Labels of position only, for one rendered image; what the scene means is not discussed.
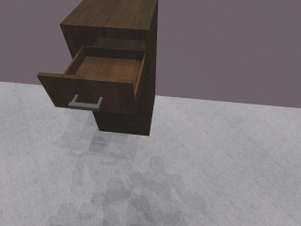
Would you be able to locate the cabinet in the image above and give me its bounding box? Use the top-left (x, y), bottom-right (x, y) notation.
top-left (60, 0), bottom-right (158, 137)

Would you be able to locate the handle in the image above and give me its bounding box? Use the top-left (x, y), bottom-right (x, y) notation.
top-left (68, 94), bottom-right (103, 112)

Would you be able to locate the drawer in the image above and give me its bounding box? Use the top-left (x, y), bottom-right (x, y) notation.
top-left (37, 45), bottom-right (146, 115)

